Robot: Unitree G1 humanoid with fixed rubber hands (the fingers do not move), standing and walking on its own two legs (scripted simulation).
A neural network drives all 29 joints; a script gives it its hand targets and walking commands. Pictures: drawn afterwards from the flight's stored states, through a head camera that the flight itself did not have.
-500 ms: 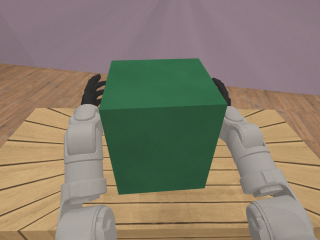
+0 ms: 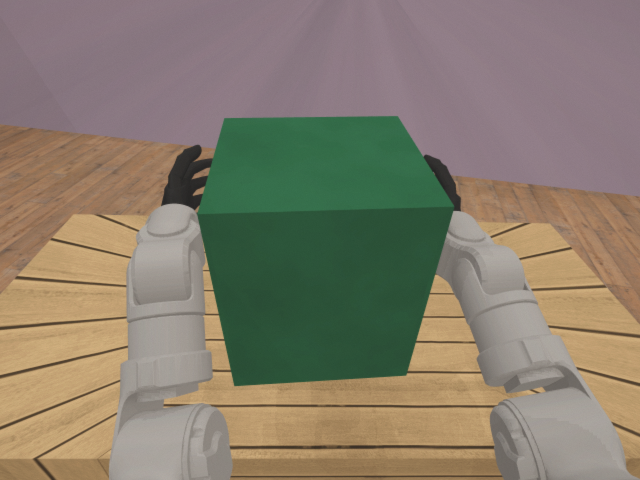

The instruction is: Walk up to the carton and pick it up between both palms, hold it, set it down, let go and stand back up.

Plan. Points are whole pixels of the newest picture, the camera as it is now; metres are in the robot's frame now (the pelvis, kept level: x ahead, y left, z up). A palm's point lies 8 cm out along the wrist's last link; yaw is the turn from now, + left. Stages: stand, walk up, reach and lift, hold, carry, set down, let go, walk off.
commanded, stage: hold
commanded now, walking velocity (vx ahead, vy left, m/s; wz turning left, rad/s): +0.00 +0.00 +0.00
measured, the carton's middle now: (317, 249) +0.35 -0.01 +0.19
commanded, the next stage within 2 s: none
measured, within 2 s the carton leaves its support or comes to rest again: neither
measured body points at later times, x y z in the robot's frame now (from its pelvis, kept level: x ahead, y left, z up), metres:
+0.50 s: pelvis +0.00 +0.00 +0.00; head -0.06 +0.03 +0.45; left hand +0.39 +0.15 +0.24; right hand +0.37 -0.16 +0.22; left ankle +0.02 +0.13 -0.75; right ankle -0.01 -0.14 -0.75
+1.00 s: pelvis +0.00 +0.00 +0.00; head -0.06 +0.02 +0.44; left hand +0.38 +0.14 +0.24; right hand +0.37 -0.17 +0.22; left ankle +0.02 +0.13 -0.75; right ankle -0.01 -0.14 -0.75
